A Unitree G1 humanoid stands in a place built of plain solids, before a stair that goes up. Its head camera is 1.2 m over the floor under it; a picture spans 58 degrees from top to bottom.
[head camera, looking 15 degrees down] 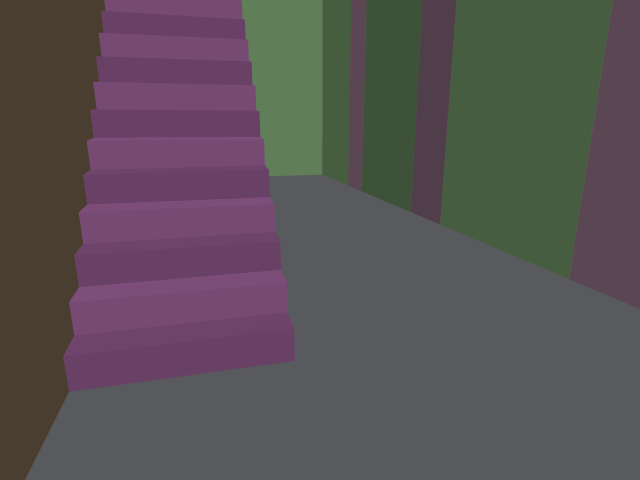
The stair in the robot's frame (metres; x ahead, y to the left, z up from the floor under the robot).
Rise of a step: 0.18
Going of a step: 0.19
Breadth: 1.17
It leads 15 degrees to the left of straight ahead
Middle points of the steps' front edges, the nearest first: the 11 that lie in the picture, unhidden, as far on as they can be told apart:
1.88 0.70 0.18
2.06 0.74 0.37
2.24 0.79 0.55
2.43 0.84 0.74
2.61 0.89 0.92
2.79 0.93 1.10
2.97 0.98 1.29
3.15 1.03 1.47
3.33 1.08 1.65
3.51 1.12 1.84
3.70 1.17 2.02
